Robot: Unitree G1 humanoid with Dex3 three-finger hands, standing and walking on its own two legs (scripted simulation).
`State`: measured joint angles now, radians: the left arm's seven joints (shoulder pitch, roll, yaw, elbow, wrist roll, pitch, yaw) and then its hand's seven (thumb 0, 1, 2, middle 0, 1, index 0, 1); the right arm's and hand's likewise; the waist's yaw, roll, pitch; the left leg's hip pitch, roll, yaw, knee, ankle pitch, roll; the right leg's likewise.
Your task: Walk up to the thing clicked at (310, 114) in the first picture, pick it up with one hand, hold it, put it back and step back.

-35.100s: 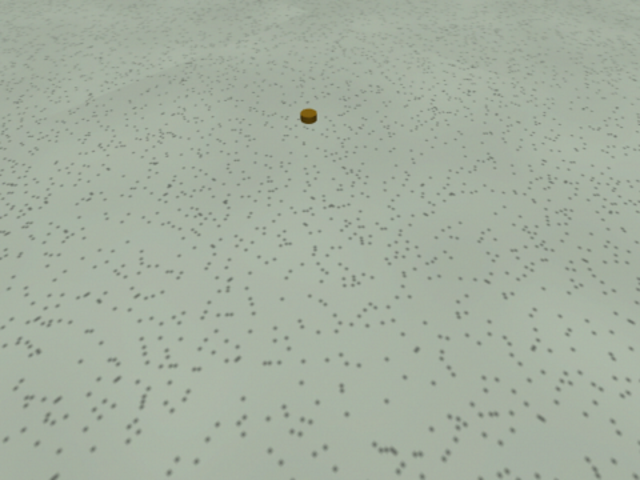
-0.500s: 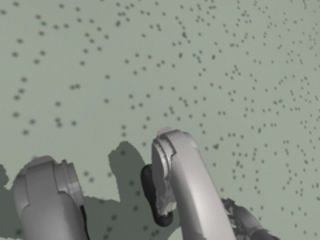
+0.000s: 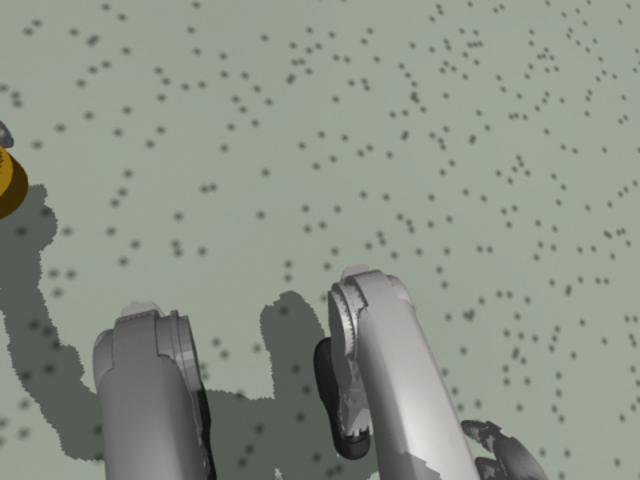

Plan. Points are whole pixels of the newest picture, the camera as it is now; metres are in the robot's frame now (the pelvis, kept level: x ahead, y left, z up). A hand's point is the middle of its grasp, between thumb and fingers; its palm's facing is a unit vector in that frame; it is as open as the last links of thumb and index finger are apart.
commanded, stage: lift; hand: left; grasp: from above
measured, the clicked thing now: out of the picture +0.48 +0.35 -0.16
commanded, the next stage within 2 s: hold in 1.34 s
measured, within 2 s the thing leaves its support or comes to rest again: neither
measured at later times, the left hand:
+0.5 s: hand out of the picture +0.38 +0.33 +0.07, palm faces -0.41 -0.13 -0.90, open 11.1 cm
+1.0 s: hand out of the picture +0.33 +0.28 +0.24, palm faces -0.44 -0.14 -0.89, open 11.1 cm
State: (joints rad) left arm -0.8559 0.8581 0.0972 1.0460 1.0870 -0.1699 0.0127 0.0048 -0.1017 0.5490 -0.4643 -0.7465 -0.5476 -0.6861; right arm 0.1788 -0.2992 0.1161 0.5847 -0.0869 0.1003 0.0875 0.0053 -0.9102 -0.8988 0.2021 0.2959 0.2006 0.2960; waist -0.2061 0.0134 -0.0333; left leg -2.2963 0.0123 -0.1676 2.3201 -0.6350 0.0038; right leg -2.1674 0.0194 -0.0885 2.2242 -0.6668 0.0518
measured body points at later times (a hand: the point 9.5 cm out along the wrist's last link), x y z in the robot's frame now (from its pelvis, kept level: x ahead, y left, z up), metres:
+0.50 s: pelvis +0.00 +0.00 +0.14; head +0.17 +0.05 +0.55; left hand +0.40 +0.33 +0.12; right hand +0.16 -0.25 +0.02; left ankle +0.08 +0.13 -0.32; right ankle +0.11 -0.13 -0.32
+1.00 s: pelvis +0.03 +0.00 +0.31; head +0.10 +0.01 +0.75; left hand +0.35 +0.28 +0.29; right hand +0.17 -0.25 +0.19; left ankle +0.08 +0.13 -0.32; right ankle +0.11 -0.13 -0.32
